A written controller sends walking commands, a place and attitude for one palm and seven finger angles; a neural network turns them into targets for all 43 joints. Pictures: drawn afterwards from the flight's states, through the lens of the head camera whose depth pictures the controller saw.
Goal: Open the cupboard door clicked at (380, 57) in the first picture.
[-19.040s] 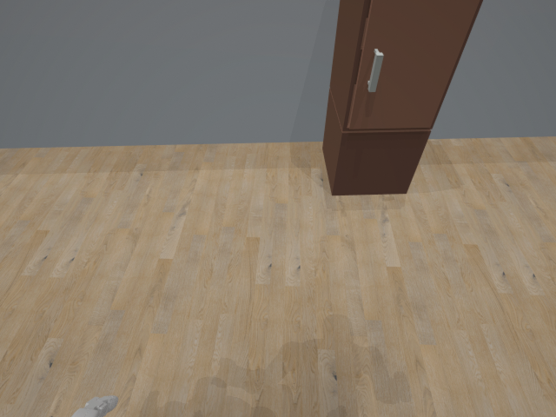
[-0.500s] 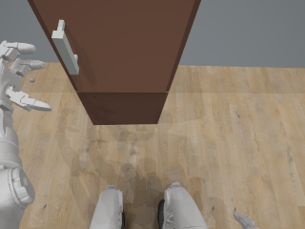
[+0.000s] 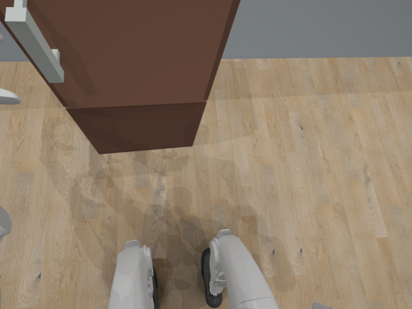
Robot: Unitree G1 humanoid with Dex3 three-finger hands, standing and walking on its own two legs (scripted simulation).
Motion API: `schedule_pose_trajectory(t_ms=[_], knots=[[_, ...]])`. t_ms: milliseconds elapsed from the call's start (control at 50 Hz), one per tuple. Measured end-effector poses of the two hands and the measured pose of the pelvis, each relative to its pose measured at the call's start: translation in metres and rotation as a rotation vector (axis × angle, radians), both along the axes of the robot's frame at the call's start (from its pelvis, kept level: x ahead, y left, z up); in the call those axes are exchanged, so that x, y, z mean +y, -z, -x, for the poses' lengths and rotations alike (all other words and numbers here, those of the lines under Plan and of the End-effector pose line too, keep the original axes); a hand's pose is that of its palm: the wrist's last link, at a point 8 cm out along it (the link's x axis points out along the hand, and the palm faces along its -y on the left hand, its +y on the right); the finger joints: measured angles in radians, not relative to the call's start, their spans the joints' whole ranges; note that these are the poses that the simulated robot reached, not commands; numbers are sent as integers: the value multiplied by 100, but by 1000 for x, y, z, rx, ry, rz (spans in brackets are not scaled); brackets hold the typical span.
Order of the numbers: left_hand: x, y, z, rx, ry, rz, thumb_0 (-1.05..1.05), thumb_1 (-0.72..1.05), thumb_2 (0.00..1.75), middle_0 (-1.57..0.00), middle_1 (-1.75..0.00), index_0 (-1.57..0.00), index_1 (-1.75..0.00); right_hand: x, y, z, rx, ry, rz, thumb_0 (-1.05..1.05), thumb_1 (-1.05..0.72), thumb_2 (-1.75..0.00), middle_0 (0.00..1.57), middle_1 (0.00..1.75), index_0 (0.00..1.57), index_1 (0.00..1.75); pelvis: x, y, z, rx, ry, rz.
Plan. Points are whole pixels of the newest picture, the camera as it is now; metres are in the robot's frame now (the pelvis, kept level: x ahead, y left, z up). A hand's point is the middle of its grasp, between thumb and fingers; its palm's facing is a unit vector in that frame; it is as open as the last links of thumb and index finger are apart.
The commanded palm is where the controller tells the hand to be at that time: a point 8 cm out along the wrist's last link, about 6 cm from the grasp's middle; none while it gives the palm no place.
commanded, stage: move the hooked fingers beside the handle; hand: left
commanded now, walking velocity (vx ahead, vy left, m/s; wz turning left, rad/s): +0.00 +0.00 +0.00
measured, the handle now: (40, 40) +0.56 +0.23 +0.06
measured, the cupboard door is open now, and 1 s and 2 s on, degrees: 0 0 0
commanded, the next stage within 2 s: slide the fingers in behind the handle in 0.70 s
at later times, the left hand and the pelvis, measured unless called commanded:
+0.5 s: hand out of the picture +0.50 +0.29 +0.06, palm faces +0.04 -1.00 -0.02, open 14.0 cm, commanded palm +0.49 +0.32 +0.06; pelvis +0.01 +0.01 +0.01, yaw +1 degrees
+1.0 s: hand (4, 64) +0.51 +0.27 +0.06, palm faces +0.04 -1.00 -0.03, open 14.0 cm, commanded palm +0.49 +0.30 +0.06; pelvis +0.01 +0.00 +0.01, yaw +1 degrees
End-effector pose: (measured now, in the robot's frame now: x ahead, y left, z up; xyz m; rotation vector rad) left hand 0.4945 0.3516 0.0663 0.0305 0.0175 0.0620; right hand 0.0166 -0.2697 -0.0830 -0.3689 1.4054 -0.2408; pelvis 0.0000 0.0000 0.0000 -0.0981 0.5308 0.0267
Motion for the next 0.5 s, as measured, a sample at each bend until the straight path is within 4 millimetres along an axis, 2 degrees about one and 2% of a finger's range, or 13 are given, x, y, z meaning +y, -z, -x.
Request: schedule_pose_trajectory(t_ms=[120, 260, 360, 500], knots=[[3, 2, 8, 20, 11, -8, -1, -50, 30, -30, -120, -30, -120, 9, -3, -1, 18, 11, -27, 1, -90, -90, 20, 30, 20, 30, 4, -6, -3, -7, 2, 1], [5, 0, 18, 15, -11, 13, -1, -50, 30, -30, -120, -30, -120, 15, -9, -15, -11, -8, -34, 1, -90, -90, 20, 30, 20, 30, 7, -13, -7, -24, -6, 2], [4, -5, 18, 3, 1, 0, -1, -50, 30, -30, -120, -30, -120, 14, -12, -27, -41, -27, -24, 1, -90, -90, 20, 30, 20, 30, 8, -15, -8, -35, -15, 5], [-4, 2, 14, 27, 18, 11, -1, -50, 30, -30, -120, -30, -120, 12, -12, -35, -60, -38, -13, 1, -90, -90, 20, 30, 20, 30, 9, -14, -8, -33, -16, 3]])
